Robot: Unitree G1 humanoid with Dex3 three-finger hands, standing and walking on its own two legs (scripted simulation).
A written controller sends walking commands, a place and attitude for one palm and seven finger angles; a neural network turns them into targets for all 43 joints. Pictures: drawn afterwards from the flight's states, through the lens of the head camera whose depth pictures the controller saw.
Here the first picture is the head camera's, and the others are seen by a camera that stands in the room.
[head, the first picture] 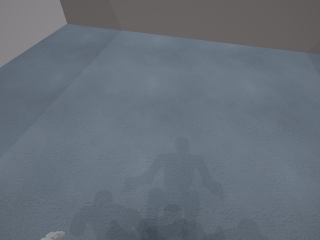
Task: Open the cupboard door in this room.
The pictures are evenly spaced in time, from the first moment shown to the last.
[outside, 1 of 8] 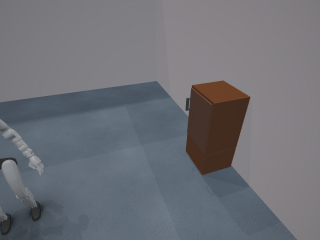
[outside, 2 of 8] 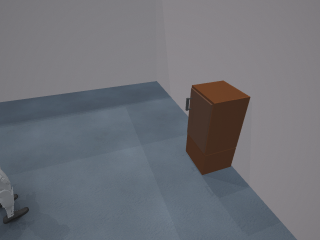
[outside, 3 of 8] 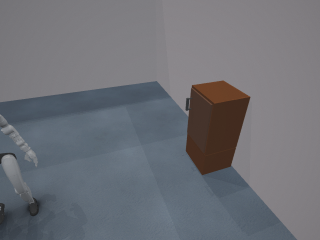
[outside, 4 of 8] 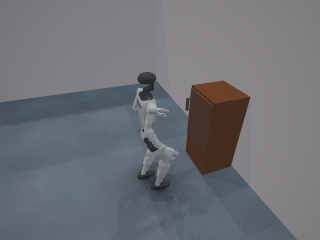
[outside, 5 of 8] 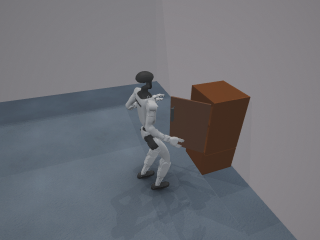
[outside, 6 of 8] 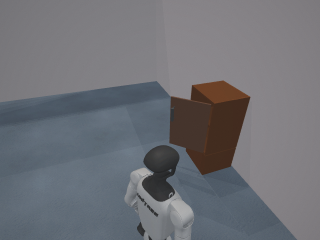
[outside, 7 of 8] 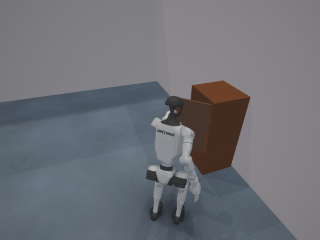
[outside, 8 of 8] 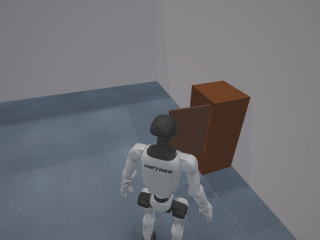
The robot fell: no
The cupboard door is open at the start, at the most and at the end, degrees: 0 86 86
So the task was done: yes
